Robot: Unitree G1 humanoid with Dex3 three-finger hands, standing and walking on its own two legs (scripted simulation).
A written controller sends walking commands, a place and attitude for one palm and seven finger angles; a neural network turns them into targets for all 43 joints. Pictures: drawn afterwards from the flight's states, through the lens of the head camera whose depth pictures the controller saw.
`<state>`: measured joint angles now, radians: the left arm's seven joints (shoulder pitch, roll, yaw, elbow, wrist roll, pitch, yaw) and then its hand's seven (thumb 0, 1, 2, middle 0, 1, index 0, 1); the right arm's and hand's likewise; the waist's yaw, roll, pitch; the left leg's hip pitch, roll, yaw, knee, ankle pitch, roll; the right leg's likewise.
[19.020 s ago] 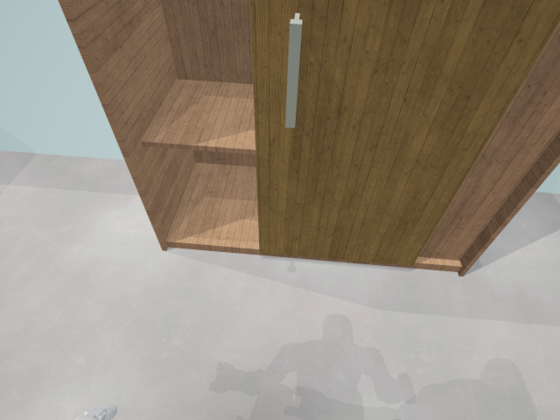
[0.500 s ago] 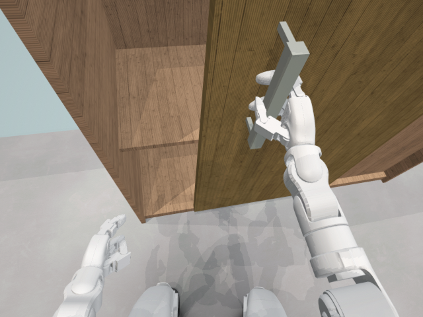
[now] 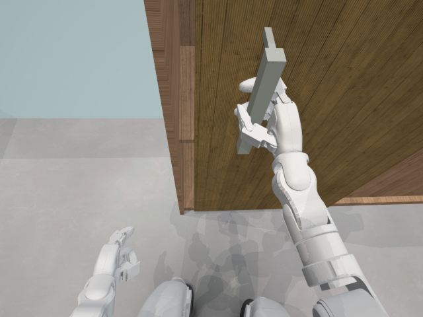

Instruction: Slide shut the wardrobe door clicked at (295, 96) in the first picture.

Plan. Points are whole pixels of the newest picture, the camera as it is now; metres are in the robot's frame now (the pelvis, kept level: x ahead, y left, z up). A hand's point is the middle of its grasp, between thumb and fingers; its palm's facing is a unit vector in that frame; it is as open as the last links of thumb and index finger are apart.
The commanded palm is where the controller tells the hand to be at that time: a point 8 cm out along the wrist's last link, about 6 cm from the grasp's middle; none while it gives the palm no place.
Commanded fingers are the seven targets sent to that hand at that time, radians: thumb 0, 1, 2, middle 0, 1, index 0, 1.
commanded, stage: step sideways, sliding the door along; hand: right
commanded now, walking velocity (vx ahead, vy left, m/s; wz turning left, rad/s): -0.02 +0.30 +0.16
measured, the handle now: (253, 102) +0.46 -0.04 +0.10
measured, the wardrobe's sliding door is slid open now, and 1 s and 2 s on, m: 0.04 0.00 0.00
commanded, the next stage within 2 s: stop walking and hold the door there in 0.52 s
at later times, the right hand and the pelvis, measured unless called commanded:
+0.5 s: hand (213, 126) +0.39 +0.03 +0.11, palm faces +0.05 +0.99 -0.14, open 6.5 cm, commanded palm +0.37 +0.05 +0.11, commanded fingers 0.00 -0.90 -0.90 0.45 1.40 0.45 1.40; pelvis -0.06 +0.14 +0.00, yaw +2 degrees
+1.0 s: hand (214, 121) +0.40 +0.03 +0.11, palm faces +0.30 +0.92 -0.24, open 5.9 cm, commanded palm +0.37 +0.00 +0.10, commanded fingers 0.00 -0.90 -0.90 0.45 1.40 0.45 1.40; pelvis -0.03 +0.26 +0.00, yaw +7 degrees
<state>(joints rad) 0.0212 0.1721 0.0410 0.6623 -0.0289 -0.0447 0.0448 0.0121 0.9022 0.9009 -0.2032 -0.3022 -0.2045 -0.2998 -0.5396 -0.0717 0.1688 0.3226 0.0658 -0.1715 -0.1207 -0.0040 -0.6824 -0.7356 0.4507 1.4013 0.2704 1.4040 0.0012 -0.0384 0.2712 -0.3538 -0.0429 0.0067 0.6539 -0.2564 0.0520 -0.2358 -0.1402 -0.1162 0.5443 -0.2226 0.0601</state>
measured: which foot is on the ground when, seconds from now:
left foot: down 0.00-0.42, up 0.44-0.68, down 0.70-1.00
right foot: down 0.00-0.16, up 0.18-0.40, down 0.42-0.70, up 0.72-0.90, down 0.92-1.00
